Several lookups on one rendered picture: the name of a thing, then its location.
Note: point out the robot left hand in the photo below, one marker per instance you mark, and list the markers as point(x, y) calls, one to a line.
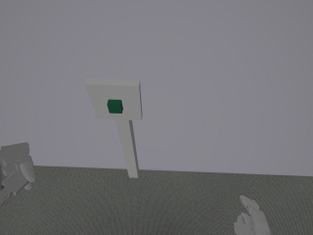
point(17, 164)

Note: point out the button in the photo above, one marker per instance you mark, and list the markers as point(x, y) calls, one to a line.
point(115, 106)

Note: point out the panel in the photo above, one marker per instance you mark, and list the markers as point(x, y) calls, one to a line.
point(100, 90)

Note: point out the robot right hand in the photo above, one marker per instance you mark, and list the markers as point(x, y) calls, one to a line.
point(255, 224)

